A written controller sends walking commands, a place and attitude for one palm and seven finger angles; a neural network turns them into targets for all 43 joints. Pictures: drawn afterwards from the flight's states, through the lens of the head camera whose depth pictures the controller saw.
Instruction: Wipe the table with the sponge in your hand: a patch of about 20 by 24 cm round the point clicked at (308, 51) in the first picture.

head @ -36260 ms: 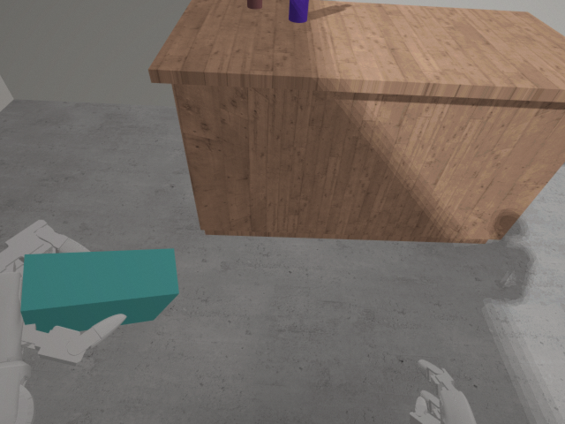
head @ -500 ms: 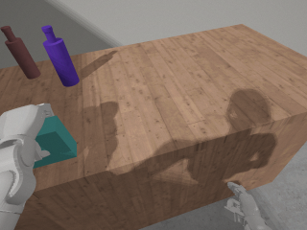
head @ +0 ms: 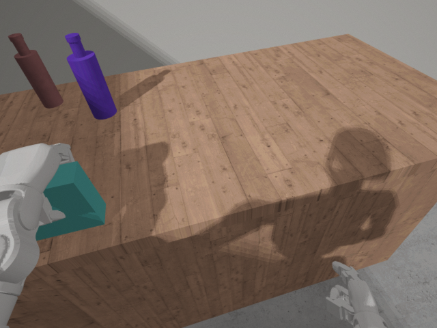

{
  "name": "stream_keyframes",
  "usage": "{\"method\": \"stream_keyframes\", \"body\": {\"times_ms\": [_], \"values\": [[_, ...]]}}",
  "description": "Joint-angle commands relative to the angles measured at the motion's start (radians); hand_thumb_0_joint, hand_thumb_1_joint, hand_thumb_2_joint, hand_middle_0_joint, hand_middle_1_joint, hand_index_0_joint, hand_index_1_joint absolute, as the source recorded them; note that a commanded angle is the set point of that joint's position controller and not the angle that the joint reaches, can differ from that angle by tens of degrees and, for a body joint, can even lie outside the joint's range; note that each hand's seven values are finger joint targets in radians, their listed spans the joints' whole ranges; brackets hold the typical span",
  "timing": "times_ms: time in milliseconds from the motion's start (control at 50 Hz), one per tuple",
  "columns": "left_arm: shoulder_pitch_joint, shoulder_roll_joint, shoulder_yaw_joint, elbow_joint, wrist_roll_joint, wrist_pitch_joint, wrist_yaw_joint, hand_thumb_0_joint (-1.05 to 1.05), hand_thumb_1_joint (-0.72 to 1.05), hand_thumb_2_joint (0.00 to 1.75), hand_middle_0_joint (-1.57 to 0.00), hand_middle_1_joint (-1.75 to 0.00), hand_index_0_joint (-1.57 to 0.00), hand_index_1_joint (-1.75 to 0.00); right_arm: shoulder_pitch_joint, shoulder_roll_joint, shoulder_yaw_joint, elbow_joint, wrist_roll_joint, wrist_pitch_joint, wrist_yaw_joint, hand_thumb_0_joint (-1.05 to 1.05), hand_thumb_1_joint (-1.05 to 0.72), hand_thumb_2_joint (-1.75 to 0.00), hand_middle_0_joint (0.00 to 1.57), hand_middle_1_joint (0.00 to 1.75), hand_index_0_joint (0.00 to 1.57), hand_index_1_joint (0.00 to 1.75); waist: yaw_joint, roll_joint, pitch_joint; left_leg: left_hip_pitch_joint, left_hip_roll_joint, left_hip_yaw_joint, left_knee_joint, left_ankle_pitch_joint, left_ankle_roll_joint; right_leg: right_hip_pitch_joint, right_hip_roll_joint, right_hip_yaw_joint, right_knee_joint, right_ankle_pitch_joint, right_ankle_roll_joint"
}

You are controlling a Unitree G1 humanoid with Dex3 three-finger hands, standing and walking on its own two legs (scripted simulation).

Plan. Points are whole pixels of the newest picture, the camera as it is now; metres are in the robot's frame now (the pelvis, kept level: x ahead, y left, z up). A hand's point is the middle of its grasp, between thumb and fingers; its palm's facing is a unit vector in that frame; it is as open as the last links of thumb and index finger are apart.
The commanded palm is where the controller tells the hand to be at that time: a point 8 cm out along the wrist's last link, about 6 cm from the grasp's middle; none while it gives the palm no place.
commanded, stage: lift the sponge slowly off the table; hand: left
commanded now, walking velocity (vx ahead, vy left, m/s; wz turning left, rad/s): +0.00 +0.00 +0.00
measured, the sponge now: (62, 209) +0.26 +0.34 +0.10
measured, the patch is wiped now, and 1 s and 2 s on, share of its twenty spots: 0.95 0.95 0.95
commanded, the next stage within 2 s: bring the sponge back beside the body in 1.44 s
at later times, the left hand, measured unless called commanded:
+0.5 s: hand (41, 167) +0.27 +0.34 +0.19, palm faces +0.10 -0.03 -0.99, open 9.4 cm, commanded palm +0.23 +0.34 +0.27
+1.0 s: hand (30, 152) +0.27 +0.34 +0.22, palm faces +0.12 -0.01 -0.99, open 9.4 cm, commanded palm +0.23 +0.33 +0.30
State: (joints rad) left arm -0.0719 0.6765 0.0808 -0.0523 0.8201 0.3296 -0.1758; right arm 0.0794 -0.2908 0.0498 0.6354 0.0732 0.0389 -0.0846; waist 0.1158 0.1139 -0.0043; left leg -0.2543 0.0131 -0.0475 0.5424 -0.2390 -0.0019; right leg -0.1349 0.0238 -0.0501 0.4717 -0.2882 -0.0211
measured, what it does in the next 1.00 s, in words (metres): stands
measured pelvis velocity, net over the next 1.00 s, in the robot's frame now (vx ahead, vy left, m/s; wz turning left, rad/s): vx -0.02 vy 0.01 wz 0.00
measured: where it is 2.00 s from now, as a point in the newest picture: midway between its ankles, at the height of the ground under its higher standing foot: outside the picture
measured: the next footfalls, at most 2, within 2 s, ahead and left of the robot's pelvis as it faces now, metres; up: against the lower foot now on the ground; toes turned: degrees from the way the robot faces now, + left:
none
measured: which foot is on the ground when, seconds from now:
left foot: down 0.00-1.00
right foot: down 0.00-1.00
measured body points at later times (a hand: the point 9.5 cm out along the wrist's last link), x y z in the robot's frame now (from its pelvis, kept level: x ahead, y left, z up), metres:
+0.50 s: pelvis -0.01 +0.01 +0.00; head -0.03 -0.02 +0.45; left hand +0.26 +0.34 +0.24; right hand +0.24 -0.18 -0.07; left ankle +0.04 +0.12 -0.74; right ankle -0.02 -0.11 -0.74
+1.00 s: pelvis -0.02 +0.01 +0.00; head -0.03 -0.03 +0.45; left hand +0.26 +0.34 +0.28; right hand +0.24 -0.19 -0.07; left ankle +0.04 +0.12 -0.74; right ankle -0.02 -0.11 -0.74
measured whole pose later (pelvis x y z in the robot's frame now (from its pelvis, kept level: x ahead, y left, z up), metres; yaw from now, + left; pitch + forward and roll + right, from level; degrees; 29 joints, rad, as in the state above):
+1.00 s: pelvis -0.02 +0.01 +0.00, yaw +0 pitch -3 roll -1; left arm -0.35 0.72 0.01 -0.01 0.84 0.45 -0.30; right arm 0.03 -0.29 0.07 0.63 0.09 0.03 -0.09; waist 0.14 0.12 -0.01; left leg -0.26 -0.01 -0.04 0.50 -0.19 0.01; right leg -0.16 0.01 -0.05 0.46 -0.26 -0.01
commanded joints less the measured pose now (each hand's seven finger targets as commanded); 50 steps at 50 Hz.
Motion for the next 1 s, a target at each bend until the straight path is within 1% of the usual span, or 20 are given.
{"method": "stream_keyframes", "body": {"times_ms": [0,20,100,120,140,160,180,220,280,320,380,420,480,520,580,620,700,720,740,980], "values": [[-0.371,0.315,0.173,-0.18,0.031,-0.011,0.056,0.0,0.1,1.3,-1.2,-1.6,-1.2,-1.6,-0.205,-0.095,-0.038,-0.176,-0.004,-0.059,-0.009,0.0,-0.9,-0.9,0.2,0.3,0.2,0.3,-0.007,0.005,-0.215,0.147,-0.053,0.007,-0.06,0.211,0.043,-0.024,0.01,0.041,-0.096,0.213,-0.045],[-0.402,0.331,0.182,-0.188,0.033,-0.009,0.055,0.0,0.1,1.3,-1.2,-1.6,-1.2,-1.6,-0.231,-0.092,-0.03,-0.185,0.0,-0.068,-0.01,0.0,-0.9,-0.9,0.2,0.3,0.2,0.3,-0.003,0.023,-0.212,0.152,-0.053,0.002,-0.06,0.201,0.042,-0.024,0.014,0.066,-0.101,0.198,-0.055],[-0.423,0.317,0.159,-0.164,0.041,-0.008,0.05,0.0,0.1,1.3,-1.2,-1.6,-1.2,-1.6,-0.224,-0.095,-0.037,-0.169,-0.004,-0.066,-0.013,0.0,-0.9,-0.9,0.2,0.3,0.2,0.3,-0.004,0.005,-0.225,0.151,-0.053,0.003,-0.074,0.195,0.039,-0.017,0.008,0.044,-0.104,0.186,-0.049],[-0.431,0.337,0.178,-0.19,0.041,-0.005,0.048,0.0,0.1,1.3,-1.2,-1.6,-1.2,-1.6,-0.248,-0.091,-0.03,-0.181,0.002,-0.074,-0.011,0.0,-0.9,-0.9,0.2,0.3,0.2,0.3,0.005,0.04,-0.24,0.16,-0.053,-0.006,-0.076,0.196,0.039,-0.007,0.013,0.069,-0.102,0.18,-0.061],[-0.44,0.305,0.145,-0.194,0.038,-0.003,0.046,0.0,0.1,1.3,-1.2,-1.6,-1.2,-1.6,-0.237,-0.085,-0.03,-0.18,-0.004,-0.074,-0.011,0.0,-0.9,-0.9,0.2,0.3,0.2,0.3,0.001,0.029,-0.242,0.154,-0.052,0.002,-0.074,0.195,0.038,-0.006,0.005,0.051,-0.098,0.176,-0.054],[-0.435,0.323,0.162,-0.156,0.041,0.005,0.046,0.0,0.1,1.3,-1.2,-1.6,-1.2,-1.6,-0.233,-0.091,-0.032,-0.166,-0.002,-0.07,-0.01,0.0,-0.9,-0.9,0.2,0.3,0.2,0.3,0.001,0.029,-0.226,0.151,-0.049,-0.003,-0.084,0.191,0.035,-0.016,0.009,0.045,-0.104,0.166,-0.055],[-0.446,0.275,0.115,-0.137,0.039,0.011,0.038,0.0,0.1,1.3,-1.2,-1.6,-1.2,-1.6,-0.237,-0.09,-0.031,-0.165,-0.001,-0.065,-0.01,0.0,-0.9,-0.9,0.2,0.3,0.2,0.3,-0.009,0.014,-0.207,0.142,-0.047,-0.001,-0.092,0.179,0.034,-0.024,0.011,0.036,-0.109,0.161,-0.051],[-0.489,0.312,0.139,-0.13,0.045,0.024,0.029,0.0,0.1,1.3,-1.2,-1.6,-1.2,-1.6,-0.262,-0.093,-0.024,-0.173,0.004,-0.07,-0.008,0.0,-0.9,-0.9,0.2,0.3,0.2,0.3,0.001,0.023,-0.21,0.14,-0.043,-0.008,-0.102,0.158,0.032,-0.025,0.015,0.056,-0.113,0.134,-0.06],[-0.471,0.297,0.121,-0.134,0.046,0.032,0.022,0.0,0.1,1.3,-1.2,-1.6,-1.2,-1.6,-0.25,-0.093,-0.028,-0.17,-0.001,-0.065,-0.004,0.0,-0.9,-0.9,0.2,0.3,0.2,0.3,0.005,-0.003,-0.24,0.141,-0.044,-0.008,-0.105,0.181,0.033,-0.005,0.01,0.035,-0.103,0.159,-0.055],[-0.494,0.322,0.14,-0.164,0.05,0.041,0.013,0.0,0.1,1.3,-1.2,-1.6,-1.2,-1.6,-0.279,-0.089,-0.02,-0.188,0.003,-0.067,-0.002,0.0,-0.9,-0.9,0.2,0.3,0.2,0.3,0.016,0.032,-0.245,0.141,-0.043,-0.012,-0.109,0.175,0.033,0.0,0.012,0.06,-0.099,0.154,-0.063],[-0.53,0.294,0.103,-0.124,0.055,0.049,0.005,0.0,0.1,1.3,-1.2,-1.6,-1.2,-1.6,-0.257,-0.092,-0.021,-0.172,0.003,-0.057,-0.001,0.0,-0.9,-0.9,0.2,0.3,0.2,0.3,0.0,-0.007,-0.231,0.133,-0.042,-0.009,-0.119,0.163,0.031,-0.014,0.013,0.027,-0.106,0.133,-0.052],[-0.55,0.322,0.126,-0.165,0.054,0.05,0.001,0.0,0.1,1.3,-1.2,-1.6,-1.2,-1.6,-0.282,-0.087,-0.017,-0.191,0.007,-0.066,-0.002,0.0,-0.9,-0.9,0.2,0.3,0.2,0.3,0.013,0.041,-0.245,0.141,-0.04,-0.013,-0.12,0.151,0.033,-0.012,0.013,0.055,-0.102,0.12,-0.063],[-0.556,0.32,0.117,-0.116,0.06,0.058,-0.004,0.0,0.1,1.3,-1.2,-1.6,-1.2,-1.6,-0.257,-0.094,-0.022,-0.171,0.003,-0.06,-0.003,0.0,-0.9,-0.9,0.2,0.3,0.2,0.3,0.005,-0.005,-0.237,0.134,-0.042,-0.01,-0.118,0.159,0.031,-0.017,0.01,0.034,-0.108,0.124,-0.055],[-0.587,0.349,0.139,-0.166,0.062,0.058,-0.006,0.0,0.1,1.3,-1.2,-1.6,-1.2,-1.6,-0.279,-0.089,-0.018,-0.19,0.007,-0.067,-0.002,0.0,-0.9,-0.9,0.2,0.3,0.2,0.3,0.016,0.047,-0.268,0.146,-0.041,-0.014,-0.116,0.163,0.032,-0.002,0.012,0.064,-0.098,0.13,-0.068],[-0.581,0.307,0.1,-0.137,0.054,0.068,-0.013,0.0,0.1,1.3,-1.2,-1.6,-1.2,-1.6,-0.26,-0.09,-0.021,-0.178,0.005,-0.063,-0.002,0.0,-0.9,-0.9,0.2,0.3,0.2,0.3,0.007,0.008,-0.25,0.141,-0.04,-0.014,-0.121,0.165,0.031,-0.014,0.01,0.034,-0.102,0.129,-0.057],[-0.608,0.335,0.12,-0.158,0.058,0.073,-0.018,0.0,0.1,1.3,-1.2,-1.6,-1.2,-1.6,-0.283,-0.088,-0.015,-0.195,0.01,-0.07,-0.003,0.0,-0.9,-0.9,0.2,0.3,0.2,0.3,0.015,0.038,-0.26,0.14,-0.04,-0.016,-0.12,0.156,0.031,-0.008,0.011,0.063,-0.098,0.126,-0.067],[-0.558,0.346,0.132,-0.172,0.052,0.083,-0.027,0.0,0.1,1.3,-1.2,-1.6,-1.2,-1.6,-0.267,-0.092,-0.023,-0.186,0.003,-0.06,0.0,0.0,-0.9,-0.9,0.2,0.3,0.2,0.3,0.021,0.004,-0.283,0.14,-0.043,-0.01,-0.11,0.203,0.032,0.009,0.003,0.044,-0.086,0.176,-0.058],[-0.562,0.368,0.155,-0.171,0.052,0.092,-0.031,0.0,0.1,1.3,-1.2,-1.6,-1.2,-1.6,-0.284,-0.092,-0.018,-0.196,0.008,-0.065,0.0,0.0,-0.9,-0.9,0.2,0.3,0.2,0.3,0.025,0.02,-0.272,0.134,-0.041,-0.015,-0.106,0.191,0.031,0.005,0.007,0.071,-0.086,0.164,-0.067],[-0.59,0.366,0.143,-0.162,0.055,0.094,-0.032,0.0,0.1,1.3,-1.2,-1.6,-1.2,-1.6,-0.267,-0.092,-0.015,-0.188,0.004,-0.062,0.0,0.0,-0.9,-0.9,0.2,0.3,0.2,0.3,0.022,-0.007,-0.283,0.125,-0.042,-0.007,-0.102,0.2,0.029,0.008,-0.001,0.049,-0.079,0.17,-0.059],[-0.705,0.328,0.064,-0.129,0.061,0.108,-0.085,0.0,0.1,1.3,-1.2,-1.6,-1.2,-1.6,-0.265,-0.091,-0.014,-0.19,0.014,-0.065,-0.01,0.0,-0.9,-0.9,0.2,0.3,0.2,0.3,-0.001,0.0,-0.252,0.136,-0.043,-0.015,-0.114,0.148,0.033,-0.042,0.001,0.037,-0.095,0.113,-0.051]]}}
